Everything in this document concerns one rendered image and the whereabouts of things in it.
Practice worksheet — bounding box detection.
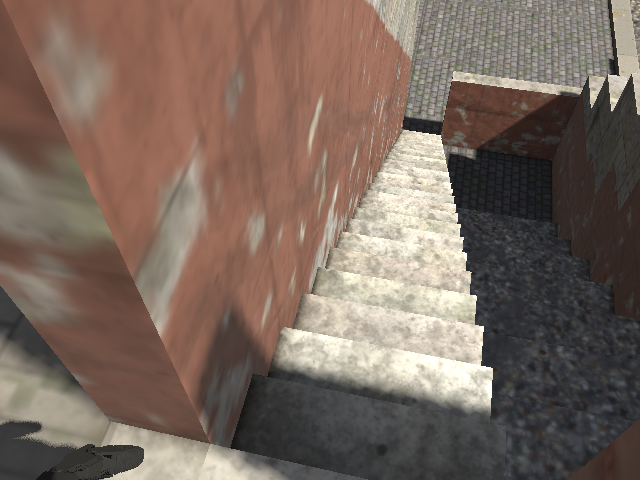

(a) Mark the robot left hand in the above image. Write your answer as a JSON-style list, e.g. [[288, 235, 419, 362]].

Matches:
[[36, 444, 144, 480]]

